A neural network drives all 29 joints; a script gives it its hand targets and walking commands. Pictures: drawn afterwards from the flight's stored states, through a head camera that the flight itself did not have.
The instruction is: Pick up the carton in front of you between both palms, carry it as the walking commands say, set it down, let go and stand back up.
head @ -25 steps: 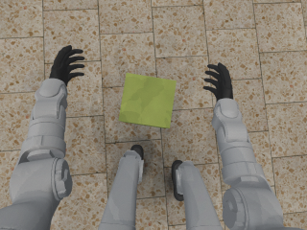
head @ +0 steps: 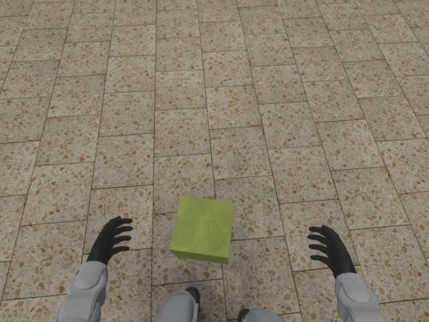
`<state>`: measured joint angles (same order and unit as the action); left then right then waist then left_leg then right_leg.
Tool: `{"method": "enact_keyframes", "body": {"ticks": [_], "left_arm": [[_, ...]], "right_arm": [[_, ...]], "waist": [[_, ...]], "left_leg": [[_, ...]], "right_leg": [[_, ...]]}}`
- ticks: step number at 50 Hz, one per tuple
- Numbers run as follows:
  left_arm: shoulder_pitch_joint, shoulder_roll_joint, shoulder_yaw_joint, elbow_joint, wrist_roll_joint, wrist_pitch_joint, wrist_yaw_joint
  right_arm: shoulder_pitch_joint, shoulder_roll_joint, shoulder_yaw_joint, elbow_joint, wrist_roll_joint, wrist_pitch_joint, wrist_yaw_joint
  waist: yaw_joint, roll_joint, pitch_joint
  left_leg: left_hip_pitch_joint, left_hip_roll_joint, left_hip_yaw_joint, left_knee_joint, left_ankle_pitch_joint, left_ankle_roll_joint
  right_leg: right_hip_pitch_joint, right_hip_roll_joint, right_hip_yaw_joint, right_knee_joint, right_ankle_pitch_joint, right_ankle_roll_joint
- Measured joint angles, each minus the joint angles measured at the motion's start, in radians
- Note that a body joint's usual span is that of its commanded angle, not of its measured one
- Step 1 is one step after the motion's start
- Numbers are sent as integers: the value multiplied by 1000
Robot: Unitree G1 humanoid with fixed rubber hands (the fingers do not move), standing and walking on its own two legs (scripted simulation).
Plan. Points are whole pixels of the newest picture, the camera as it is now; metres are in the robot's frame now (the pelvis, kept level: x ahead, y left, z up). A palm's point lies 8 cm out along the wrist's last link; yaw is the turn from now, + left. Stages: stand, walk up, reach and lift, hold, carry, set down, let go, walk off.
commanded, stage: let go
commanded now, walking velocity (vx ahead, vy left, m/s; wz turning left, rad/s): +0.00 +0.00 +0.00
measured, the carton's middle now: (203, 231) +0.38 +0.06 -0.63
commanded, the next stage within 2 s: stand in 0.58 s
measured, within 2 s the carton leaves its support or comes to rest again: neither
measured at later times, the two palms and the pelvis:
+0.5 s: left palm (104, 283) +0.17 +0.21 -0.05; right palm (373, 286) +0.18 -0.25 -0.05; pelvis +0.02 -0.02 +0.02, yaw +0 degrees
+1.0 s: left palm (65, 294) +0.15 +0.29 -0.08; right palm (391, 302) +0.16 -0.29 -0.07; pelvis +0.03 +0.00 +0.01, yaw -1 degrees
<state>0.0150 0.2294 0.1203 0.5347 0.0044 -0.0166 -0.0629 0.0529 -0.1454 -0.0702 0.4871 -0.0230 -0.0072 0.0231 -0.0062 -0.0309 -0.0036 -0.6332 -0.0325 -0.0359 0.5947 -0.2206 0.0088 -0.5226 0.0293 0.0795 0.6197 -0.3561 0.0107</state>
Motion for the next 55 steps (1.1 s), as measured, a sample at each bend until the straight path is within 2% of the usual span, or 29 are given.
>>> {"method": "enact_keyframes", "body": {"ticks": [7,12,21,27,29,34,39,55], "left_arm": [[175,-17,-52,-70,-2,15,8],[226,-14,-71,-100,0,63,0],[215,-11,-73,-123,9,129,-11],[217,-14,-75,-128,9,136,-9],[222,-13,-73,-110,4,117,2],[215,45,-76,1,32,75,59],[216,98,-55,60,34,53,71],[215,120,-89,184,27,28,85]], "right_arm": [[151,-48,21,-44,19,8,26],[186,-69,31,-53,26,46,36],[158,-61,34,-51,10,105,34],[159,-56,31,-51,7,114,35],[155,-60,40,-59,3,142,22],[120,-106,46,103,-16,81,-31],[116,-149,33,211,-23,39,-39],[70,-183,51,354,-14,1,-46]], "waist": [[0,3,35],[3,2,57],[11,-2,100],[13,-4,111],[9,-3,102],[6,9,38],[10,4,13],[5,1,9]], "left_leg": [[274,7,-1,-141,25,-14],[397,10,-4,-186,29,-23],[475,9,-10,-188,21,-28],[488,4,-10,-187,18,-24],[479,4,-6,-177,13,-22],[397,21,-6,-92,-30,-21],[374,20,1,-61,-52,-14],[397,6,25,-88,-48,7]], "right_leg": [[269,-2,3,-138,29,-19],[389,0,2,-176,31,-31],[467,-1,-5,-173,18,-38],[483,-6,-5,-177,17,-33],[474,-6,-2,-171,15,-31],[419,14,-1,-146,5,-28],[399,13,5,-126,-10,-22],[415,-6,28,-151,-3,-5]]}}
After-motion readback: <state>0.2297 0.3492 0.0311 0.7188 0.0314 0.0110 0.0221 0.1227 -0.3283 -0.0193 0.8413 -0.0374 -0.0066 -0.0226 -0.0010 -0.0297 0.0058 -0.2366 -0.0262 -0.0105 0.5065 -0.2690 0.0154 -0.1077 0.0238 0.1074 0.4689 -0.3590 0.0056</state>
